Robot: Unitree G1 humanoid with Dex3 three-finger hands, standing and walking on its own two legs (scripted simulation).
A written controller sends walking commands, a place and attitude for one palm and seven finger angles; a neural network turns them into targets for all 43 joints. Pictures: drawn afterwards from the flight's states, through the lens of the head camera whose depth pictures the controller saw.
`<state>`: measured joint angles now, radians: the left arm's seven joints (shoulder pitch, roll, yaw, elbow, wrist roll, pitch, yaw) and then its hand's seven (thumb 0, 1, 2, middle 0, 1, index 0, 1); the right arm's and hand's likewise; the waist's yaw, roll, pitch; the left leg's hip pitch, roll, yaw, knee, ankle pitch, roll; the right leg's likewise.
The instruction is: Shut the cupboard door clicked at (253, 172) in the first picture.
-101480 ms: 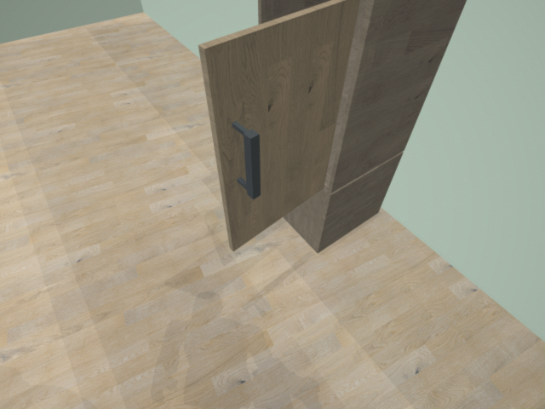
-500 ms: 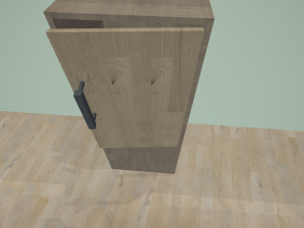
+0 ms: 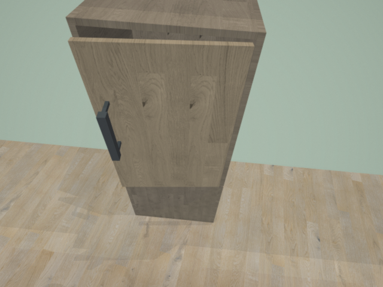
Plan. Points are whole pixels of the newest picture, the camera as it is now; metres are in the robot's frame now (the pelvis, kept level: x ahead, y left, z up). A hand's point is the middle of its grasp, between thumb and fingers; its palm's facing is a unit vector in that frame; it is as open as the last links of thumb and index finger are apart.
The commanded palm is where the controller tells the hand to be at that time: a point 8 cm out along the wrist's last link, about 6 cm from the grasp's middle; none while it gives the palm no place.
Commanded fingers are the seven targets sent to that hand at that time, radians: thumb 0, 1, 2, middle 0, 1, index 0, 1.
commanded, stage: look again from close up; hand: left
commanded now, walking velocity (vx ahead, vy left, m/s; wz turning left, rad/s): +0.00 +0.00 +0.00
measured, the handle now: (111, 132) +0.49 +0.25 +0.00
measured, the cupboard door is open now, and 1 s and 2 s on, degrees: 6 6 6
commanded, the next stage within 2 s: raise the hand and make a fist in 1.96 s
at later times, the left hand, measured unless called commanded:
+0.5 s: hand out of the picture +0.03 +0.20 -0.18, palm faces -0.01 -0.98 -0.21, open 7.3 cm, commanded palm none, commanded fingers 0.00 0.90 0.90 -0.20 -0.30 -0.20 -0.30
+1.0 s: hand out of the picture +0.04 +0.19 -0.18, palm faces -0.01 -0.97 -0.23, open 7.3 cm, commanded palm none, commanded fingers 0.00 0.90 0.90 -0.20 -0.30 -0.20 -0.30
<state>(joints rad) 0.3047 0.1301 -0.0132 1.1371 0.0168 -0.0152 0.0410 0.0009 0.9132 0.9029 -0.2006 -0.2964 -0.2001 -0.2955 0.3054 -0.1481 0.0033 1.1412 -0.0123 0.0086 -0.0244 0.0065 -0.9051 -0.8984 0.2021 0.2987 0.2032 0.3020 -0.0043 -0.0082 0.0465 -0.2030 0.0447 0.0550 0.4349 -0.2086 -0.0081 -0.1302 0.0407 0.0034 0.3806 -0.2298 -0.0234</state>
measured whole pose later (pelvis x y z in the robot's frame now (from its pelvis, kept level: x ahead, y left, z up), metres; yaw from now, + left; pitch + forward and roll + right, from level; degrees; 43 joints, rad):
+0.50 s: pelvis +0.02 +0.02 -0.01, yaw +0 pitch +0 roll +1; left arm 0.26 0.17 -0.02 1.08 0.02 -0.02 0.04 0.00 0.91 0.90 -0.20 -0.30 -0.20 -0.30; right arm 0.27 -0.17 0.01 1.09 -0.02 -0.03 -0.02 0.01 -0.91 -0.90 0.20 0.30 0.20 0.30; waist 0.00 -0.01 0.03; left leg -0.21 -0.01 0.08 0.47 -0.26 0.02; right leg -0.18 -0.01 0.03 0.51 -0.32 0.00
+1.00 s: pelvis +0.03 +0.00 +0.00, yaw +0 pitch +0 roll +1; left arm 0.24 0.20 -0.01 1.10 0.02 -0.02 0.03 0.00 0.91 0.90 -0.20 -0.30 -0.20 -0.30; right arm 0.19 -0.18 0.01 1.12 -0.02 -0.02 -0.02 0.01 -0.90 -0.90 0.20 0.30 0.20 0.30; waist 0.01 -0.01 0.04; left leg -0.17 0.01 0.07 0.44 -0.26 0.00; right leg -0.14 0.01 0.02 0.46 -0.31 -0.02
